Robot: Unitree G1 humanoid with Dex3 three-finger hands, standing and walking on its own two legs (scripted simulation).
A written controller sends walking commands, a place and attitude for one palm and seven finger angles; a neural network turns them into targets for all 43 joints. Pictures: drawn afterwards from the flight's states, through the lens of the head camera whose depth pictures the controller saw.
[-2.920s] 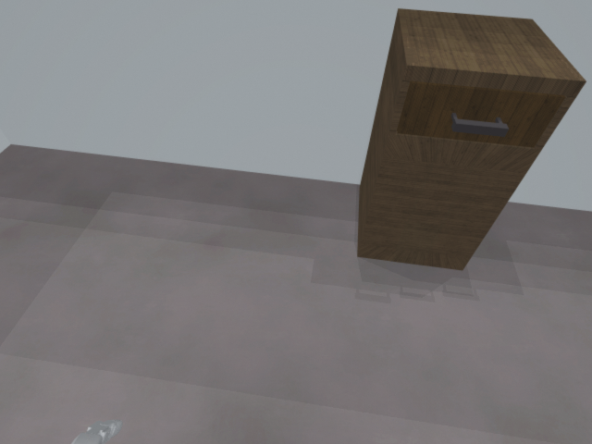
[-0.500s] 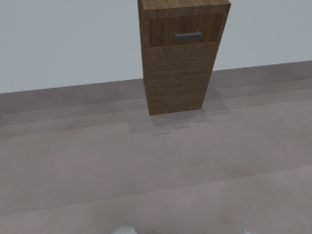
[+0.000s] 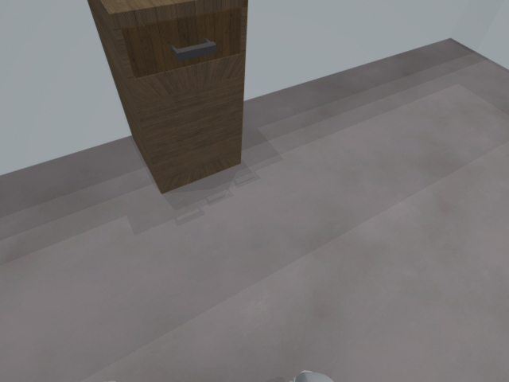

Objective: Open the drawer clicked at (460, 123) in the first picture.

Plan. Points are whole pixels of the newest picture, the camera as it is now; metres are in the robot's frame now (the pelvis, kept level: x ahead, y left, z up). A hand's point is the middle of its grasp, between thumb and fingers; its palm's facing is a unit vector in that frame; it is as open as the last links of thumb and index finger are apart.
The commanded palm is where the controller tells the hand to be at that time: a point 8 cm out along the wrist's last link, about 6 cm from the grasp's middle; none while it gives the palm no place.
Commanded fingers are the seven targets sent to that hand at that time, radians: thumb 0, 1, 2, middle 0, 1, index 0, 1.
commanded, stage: walk to a spot facing it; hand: left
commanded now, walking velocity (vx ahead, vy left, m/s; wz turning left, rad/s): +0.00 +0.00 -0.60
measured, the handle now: (193, 47) +1.07 +0.26 -0.06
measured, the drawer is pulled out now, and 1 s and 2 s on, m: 0.00 0.00 0.00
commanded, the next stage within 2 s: turn to face it in 1.98 s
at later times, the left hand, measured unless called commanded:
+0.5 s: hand (154, 376) +0.15 +0.18 -0.18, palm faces -0.21 -0.96 -0.18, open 7.4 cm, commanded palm none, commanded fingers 0.00 0.90 0.90 -0.20 -0.30 -0.20 -0.30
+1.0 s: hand (246, 248) +0.42 +0.03 -0.19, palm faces -0.59 -0.80 -0.11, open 7.4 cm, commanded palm none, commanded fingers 0.00 0.90 0.90 -0.20 -0.30 -0.20 -0.30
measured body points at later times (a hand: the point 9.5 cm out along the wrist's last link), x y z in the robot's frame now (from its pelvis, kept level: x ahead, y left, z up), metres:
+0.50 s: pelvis +0.06 +0.00 -0.01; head +0.08 +0.02 +0.44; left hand +0.16 +0.23 -0.16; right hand +0.08 -0.28 -0.12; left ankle +0.10 +0.10 -0.74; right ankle -0.01 -0.14 -0.74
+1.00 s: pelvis +0.23 -0.05 -0.02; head +0.29 -0.06 +0.43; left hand +0.45 +0.08 -0.18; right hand +0.02 -0.14 -0.14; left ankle +0.11 +0.10 -0.74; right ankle +0.28 -0.19 -0.71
